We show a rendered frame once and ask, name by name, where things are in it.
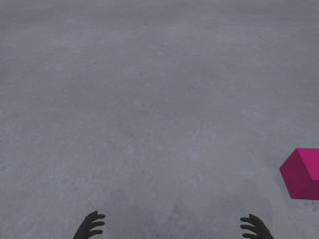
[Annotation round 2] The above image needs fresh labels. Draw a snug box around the left robot hand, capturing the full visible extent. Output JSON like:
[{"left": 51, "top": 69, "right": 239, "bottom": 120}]
[{"left": 73, "top": 210, "right": 106, "bottom": 239}]

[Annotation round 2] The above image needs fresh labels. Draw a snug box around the right robot hand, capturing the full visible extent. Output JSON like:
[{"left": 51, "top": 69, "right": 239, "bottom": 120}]
[{"left": 240, "top": 214, "right": 274, "bottom": 239}]

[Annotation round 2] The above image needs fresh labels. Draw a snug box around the carton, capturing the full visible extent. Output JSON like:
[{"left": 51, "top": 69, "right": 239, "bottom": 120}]
[{"left": 279, "top": 147, "right": 319, "bottom": 200}]

